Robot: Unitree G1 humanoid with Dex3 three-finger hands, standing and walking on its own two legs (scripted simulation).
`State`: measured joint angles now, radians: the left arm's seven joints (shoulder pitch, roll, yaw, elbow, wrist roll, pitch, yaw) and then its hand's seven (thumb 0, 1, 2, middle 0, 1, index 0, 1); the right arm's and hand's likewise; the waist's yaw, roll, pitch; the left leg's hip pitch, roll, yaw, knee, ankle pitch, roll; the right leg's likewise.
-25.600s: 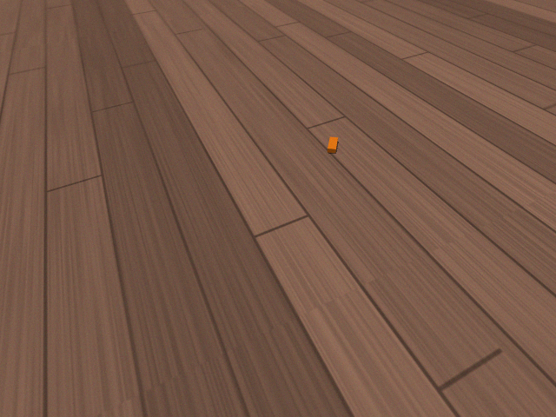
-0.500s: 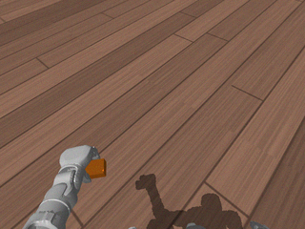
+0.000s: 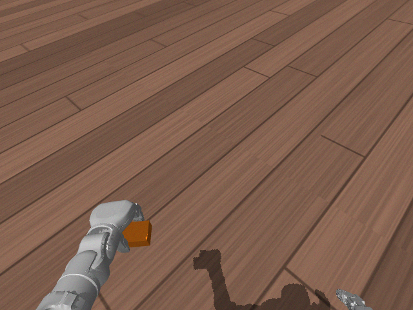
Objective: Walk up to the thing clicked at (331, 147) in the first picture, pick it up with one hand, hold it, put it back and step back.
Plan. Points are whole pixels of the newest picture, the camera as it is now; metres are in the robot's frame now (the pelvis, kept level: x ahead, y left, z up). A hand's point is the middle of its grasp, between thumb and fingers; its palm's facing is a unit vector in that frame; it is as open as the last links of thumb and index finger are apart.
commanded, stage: hold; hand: left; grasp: from above
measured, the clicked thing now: (124, 235) +0.32 +0.23 -0.09
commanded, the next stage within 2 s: crouch in 1.46 s
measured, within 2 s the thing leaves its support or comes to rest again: neither
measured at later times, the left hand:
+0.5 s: hand (117, 243) +0.28 +0.21 -0.03, palm faces -0.44 -0.05 -0.89, open 7.7 cm
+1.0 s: hand (117, 243) +0.27 +0.21 -0.02, palm faces -0.44 -0.05 -0.90, open 7.7 cm
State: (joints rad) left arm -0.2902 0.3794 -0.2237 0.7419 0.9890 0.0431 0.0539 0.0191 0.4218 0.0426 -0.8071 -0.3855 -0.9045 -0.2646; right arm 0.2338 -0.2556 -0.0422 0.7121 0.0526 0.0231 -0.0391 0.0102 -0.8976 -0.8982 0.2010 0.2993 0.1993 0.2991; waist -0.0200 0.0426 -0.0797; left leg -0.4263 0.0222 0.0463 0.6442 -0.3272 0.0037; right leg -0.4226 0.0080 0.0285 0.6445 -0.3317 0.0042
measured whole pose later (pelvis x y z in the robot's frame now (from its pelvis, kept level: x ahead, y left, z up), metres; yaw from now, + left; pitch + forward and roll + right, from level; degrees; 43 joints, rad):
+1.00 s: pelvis -0.02 -0.01 +0.01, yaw +0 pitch +1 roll +1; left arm -0.23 0.39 -0.25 0.59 0.97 0.04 -0.04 0.02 0.41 0.05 -0.82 -0.39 -0.91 -0.27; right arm 0.17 -0.25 -0.01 0.68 0.07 0.06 -0.06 0.01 -0.90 -0.90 0.20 0.30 0.20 0.30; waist 0.01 0.06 -0.02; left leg -0.26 0.02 0.05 0.47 -0.22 0.00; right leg -0.27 0.01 0.03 0.50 -0.24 0.00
